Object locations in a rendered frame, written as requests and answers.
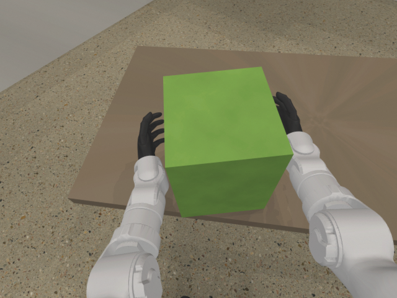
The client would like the robot right hand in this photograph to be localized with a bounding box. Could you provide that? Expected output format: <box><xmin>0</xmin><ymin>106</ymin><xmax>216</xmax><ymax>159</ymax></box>
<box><xmin>273</xmin><ymin>92</ymin><xmax>302</xmax><ymax>135</ymax></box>

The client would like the table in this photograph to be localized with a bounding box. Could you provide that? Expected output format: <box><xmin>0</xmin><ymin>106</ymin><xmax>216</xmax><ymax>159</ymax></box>
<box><xmin>68</xmin><ymin>46</ymin><xmax>397</xmax><ymax>245</ymax></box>

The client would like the carton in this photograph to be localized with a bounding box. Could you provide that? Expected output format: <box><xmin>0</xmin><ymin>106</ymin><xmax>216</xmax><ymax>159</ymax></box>
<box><xmin>163</xmin><ymin>66</ymin><xmax>293</xmax><ymax>218</ymax></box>

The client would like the robot left upper arm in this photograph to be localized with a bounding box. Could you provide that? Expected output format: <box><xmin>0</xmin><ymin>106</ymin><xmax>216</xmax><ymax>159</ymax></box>
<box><xmin>87</xmin><ymin>251</ymin><xmax>163</xmax><ymax>298</ymax></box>

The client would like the robot left hand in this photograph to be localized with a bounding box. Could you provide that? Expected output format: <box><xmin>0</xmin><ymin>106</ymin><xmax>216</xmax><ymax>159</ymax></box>
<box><xmin>138</xmin><ymin>112</ymin><xmax>164</xmax><ymax>159</ymax></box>

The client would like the robot right upper arm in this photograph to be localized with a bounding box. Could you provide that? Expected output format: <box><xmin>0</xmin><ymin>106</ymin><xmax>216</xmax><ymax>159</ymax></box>
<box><xmin>309</xmin><ymin>208</ymin><xmax>397</xmax><ymax>298</ymax></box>

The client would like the right robot forearm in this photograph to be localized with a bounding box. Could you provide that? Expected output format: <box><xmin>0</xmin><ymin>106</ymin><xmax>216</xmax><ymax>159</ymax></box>
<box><xmin>286</xmin><ymin>132</ymin><xmax>394</xmax><ymax>256</ymax></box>

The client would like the left robot forearm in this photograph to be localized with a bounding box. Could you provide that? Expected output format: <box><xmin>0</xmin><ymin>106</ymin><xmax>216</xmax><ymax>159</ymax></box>
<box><xmin>86</xmin><ymin>156</ymin><xmax>169</xmax><ymax>295</ymax></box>

